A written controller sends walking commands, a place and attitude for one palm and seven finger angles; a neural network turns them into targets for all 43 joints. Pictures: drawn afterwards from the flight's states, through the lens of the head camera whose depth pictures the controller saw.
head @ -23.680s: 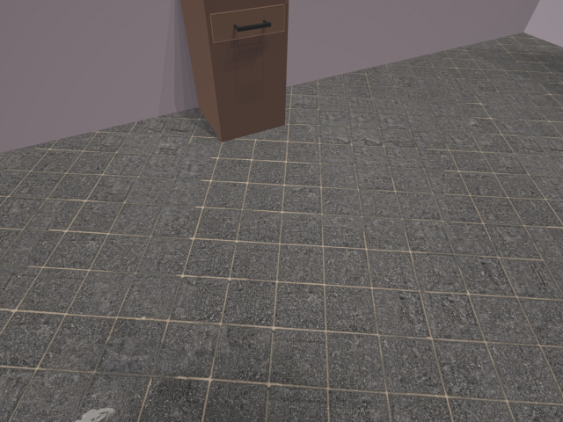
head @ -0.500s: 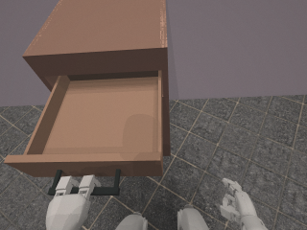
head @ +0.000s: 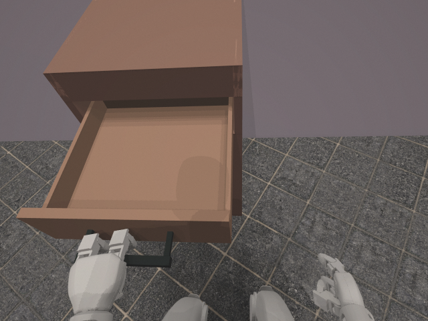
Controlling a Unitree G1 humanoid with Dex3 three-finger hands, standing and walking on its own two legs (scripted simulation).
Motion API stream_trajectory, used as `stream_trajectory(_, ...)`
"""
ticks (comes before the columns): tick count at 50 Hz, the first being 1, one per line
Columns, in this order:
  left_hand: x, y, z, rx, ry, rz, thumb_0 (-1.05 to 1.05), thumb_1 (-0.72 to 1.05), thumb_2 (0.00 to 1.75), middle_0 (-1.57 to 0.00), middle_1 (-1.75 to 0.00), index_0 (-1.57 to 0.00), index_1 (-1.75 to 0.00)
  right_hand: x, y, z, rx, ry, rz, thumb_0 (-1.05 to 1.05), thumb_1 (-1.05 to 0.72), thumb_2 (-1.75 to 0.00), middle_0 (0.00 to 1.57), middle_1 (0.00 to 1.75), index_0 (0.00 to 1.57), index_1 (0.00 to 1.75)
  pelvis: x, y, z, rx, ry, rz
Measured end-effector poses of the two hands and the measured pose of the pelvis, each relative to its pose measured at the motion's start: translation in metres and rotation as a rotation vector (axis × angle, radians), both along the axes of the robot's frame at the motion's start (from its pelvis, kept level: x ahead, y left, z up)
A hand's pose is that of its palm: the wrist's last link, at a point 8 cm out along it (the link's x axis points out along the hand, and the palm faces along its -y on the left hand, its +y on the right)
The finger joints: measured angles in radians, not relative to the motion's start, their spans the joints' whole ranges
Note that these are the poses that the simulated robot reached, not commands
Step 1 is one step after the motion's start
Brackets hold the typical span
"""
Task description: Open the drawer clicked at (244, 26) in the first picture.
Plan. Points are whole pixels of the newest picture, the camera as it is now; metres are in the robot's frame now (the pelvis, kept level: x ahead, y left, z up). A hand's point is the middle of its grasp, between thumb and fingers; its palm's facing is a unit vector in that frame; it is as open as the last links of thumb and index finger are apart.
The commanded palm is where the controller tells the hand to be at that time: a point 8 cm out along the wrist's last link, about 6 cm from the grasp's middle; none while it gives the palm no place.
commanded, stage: open the thumb to release the handle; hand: left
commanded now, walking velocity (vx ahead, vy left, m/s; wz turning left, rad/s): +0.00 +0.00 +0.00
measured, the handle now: (126, 248) +0.25 +0.20 -0.02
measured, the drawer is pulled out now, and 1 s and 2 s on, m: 0.30 0.30 0.30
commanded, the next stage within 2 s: lift the hand off the handle in 0.22 s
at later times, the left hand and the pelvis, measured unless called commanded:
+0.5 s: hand (113, 281) +0.19 +0.21 -0.04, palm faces -0.02 -0.08 -1.00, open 13.8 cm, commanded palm +0.18 +0.20 +0.01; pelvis +0.00 +0.01 +0.00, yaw +0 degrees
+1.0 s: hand (115, 274) +0.20 +0.21 -0.02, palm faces -0.04 -0.09 -1.00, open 13.6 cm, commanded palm +0.18 +0.20 +0.04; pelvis +0.00 +0.01 +0.02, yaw -1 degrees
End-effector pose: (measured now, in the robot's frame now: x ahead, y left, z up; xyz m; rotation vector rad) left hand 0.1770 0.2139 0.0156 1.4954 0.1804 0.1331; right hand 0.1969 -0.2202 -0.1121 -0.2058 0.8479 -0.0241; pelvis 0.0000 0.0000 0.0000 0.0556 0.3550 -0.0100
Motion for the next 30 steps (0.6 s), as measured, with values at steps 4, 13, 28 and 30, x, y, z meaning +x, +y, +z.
stream_trajectory(4,-0.001,0.001,0.001,-0.002,0.017,-0.015,0.00,0.20,0.60,-0.32,-1.27,-0.36,-1.27,-0.004,-0.002,0.009,-0.010,-0.008,-0.006,0.01,-0.91,-0.89,0.20,0.30,0.20,0.30,0.000,0.000,0.005,-0.001,-0.008,-0.003)
stream_trajectory(13,-0.004,0.003,0.000,-0.010,0.009,-0.053,0.00,-0.31,0.39,-0.27,-1.22,-0.33,-1.22,-0.005,-0.006,0.013,-0.038,-0.017,-0.009,0.01,-0.91,-0.89,0.20,0.30,0.20,0.30,-0.003,0.006,0.005,-0.010,-0.013,-0.004)
stream_trajectory(28,0.000,-0.001,-0.002,-0.008,-0.004,-0.047,-0.01,-0.48,0.31,-0.28,-1.20,-0.32,-1.20,-0.005,0.017,0.010,-0.005,-0.012,0.019,0.01,-0.91,-0.89,0.20,0.30,0.20,0.30,-0.004,0.014,0.005,-0.020,-0.023,0.006)
stream_trajectory(30,0.004,-0.002,-0.003,-0.006,-0.006,-0.053,-0.01,-0.49,0.30,-0.29,-1.20,-0.32,-1.20,-0.005,0.018,0.010,-0.005,-0.009,0.019,0.01,-0.91,-0.89,0.20,0.30,0.20,0.30,-0.004,0.014,0.005,-0.021,-0.022,0.008)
